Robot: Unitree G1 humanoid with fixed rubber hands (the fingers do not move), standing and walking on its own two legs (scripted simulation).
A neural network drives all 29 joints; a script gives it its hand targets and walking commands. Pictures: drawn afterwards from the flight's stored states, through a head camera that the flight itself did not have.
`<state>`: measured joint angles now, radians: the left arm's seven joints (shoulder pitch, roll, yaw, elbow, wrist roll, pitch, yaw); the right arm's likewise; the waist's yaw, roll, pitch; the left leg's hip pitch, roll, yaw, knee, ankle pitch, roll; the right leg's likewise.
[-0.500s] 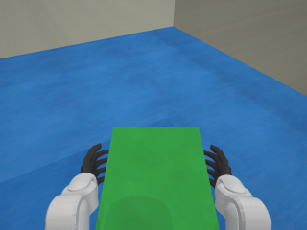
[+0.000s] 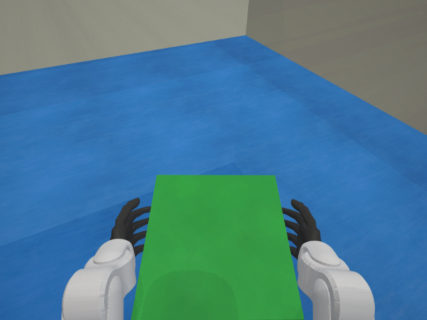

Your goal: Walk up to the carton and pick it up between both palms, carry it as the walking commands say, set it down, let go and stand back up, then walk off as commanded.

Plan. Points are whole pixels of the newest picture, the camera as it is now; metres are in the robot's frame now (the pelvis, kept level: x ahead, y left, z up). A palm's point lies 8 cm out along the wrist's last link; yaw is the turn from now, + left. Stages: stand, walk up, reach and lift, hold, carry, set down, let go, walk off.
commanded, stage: carry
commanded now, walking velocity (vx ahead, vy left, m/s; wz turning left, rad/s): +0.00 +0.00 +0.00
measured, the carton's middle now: (215, 264) +0.24 +0.00 +0.02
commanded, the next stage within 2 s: none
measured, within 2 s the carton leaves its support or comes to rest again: neither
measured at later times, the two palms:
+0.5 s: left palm (136, 235) +0.25 +0.13 +0.10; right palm (314, 237) +0.25 -0.16 +0.10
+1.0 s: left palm (142, 223) +0.27 +0.13 +0.09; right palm (313, 225) +0.27 -0.16 +0.10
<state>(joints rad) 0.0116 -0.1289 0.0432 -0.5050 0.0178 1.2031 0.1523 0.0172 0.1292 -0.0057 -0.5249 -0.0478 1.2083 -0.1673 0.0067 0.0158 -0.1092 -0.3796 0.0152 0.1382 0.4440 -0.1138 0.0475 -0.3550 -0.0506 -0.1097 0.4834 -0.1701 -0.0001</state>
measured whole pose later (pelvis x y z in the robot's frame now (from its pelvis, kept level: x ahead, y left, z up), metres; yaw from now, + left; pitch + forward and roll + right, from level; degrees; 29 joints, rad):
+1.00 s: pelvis +0.03 -0.02 +0.00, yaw +0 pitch +2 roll +0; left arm 0.00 -0.13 0.05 -0.47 0.02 1.16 0.15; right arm -0.01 0.13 -0.01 -0.48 -0.04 1.16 -0.17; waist 0.00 0.01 -0.09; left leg -0.33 0.04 0.13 0.45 -0.17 0.02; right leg -0.30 -0.03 -0.12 0.48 -0.22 -0.02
